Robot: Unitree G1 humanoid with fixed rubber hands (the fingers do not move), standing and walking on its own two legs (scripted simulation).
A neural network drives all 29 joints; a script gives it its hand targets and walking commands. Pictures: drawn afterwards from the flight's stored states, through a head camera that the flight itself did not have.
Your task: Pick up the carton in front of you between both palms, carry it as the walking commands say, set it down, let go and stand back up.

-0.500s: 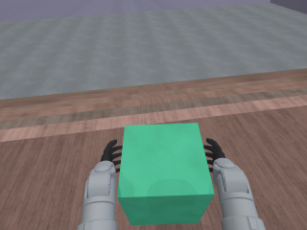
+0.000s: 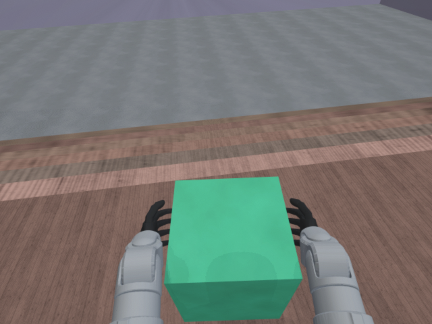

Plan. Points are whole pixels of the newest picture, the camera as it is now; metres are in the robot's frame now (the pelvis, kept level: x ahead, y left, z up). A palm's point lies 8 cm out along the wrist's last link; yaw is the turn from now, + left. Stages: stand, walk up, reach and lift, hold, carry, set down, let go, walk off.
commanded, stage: hold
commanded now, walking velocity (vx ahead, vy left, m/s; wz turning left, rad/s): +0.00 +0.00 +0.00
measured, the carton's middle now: (229, 252) +0.29 +0.00 -0.03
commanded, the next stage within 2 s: carry in 0.10 s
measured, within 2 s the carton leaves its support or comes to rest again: neither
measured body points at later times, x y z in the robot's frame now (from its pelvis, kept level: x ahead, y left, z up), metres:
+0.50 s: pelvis +0.10 +0.02 -0.01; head +0.07 +0.02 +0.44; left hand +0.37 +0.17 +0.09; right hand +0.37 -0.13 +0.08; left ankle +0.01 +0.14 -0.75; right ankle +0.11 -0.08 -0.74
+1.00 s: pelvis +0.37 +0.08 -0.01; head +0.36 +0.09 +0.44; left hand +0.62 +0.23 +0.06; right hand +0.60 -0.08 +0.06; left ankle +0.39 +0.15 -0.75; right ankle +0.28 -0.05 -0.66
